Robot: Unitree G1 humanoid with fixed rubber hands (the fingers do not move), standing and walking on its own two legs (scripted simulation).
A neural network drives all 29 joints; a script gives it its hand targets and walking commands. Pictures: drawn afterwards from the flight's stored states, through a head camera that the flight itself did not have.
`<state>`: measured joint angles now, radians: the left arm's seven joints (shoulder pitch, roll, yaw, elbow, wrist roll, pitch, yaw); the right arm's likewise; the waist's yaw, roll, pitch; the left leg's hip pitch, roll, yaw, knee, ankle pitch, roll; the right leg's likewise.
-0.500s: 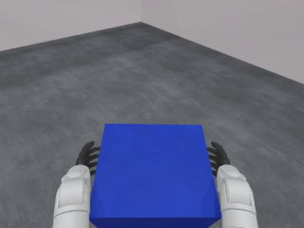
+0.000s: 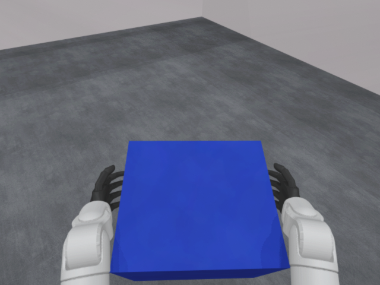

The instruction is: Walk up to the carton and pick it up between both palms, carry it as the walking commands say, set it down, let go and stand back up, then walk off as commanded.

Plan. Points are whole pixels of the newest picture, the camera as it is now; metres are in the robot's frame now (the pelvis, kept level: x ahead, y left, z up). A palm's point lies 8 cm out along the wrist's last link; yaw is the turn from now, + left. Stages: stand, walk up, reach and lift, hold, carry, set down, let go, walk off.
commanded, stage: carry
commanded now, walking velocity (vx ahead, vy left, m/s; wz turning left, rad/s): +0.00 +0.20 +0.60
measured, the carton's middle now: (195, 213) +0.29 -0.02 +0.01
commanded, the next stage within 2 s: none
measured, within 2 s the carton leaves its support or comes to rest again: neither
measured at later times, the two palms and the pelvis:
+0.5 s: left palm out of the picture +0.16 +0.30 +0.10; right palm (222, 222) +0.23 -0.06 +0.09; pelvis -0.02 +0.09 +0.00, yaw +12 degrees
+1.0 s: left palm out of the picture +0.01 +0.51 +0.07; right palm (76, 248) +0.19 +0.19 +0.08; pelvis -0.09 +0.24 -0.01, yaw +30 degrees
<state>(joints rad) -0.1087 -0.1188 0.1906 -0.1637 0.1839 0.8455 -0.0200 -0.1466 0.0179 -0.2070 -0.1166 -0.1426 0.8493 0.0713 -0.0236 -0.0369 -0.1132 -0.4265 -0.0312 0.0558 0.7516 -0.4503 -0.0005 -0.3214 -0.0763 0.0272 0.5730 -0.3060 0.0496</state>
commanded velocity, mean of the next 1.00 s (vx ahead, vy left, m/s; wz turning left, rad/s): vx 0.00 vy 0.20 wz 0.60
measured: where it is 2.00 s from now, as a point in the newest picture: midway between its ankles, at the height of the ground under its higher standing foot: outside the picture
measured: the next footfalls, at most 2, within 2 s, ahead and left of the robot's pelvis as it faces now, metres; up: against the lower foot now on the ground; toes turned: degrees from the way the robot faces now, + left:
right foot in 0.40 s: +0.05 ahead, -0.01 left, +0.00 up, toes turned -1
left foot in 0.76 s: -0.05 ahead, +0.35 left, +0.00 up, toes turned +30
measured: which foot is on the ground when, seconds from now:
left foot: down 0.00-0.40, up 0.42-0.74, down 0.76-1.00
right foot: down 0.00-0.06, up 0.08-0.38, down 0.40-0.76, up 0.78-1.00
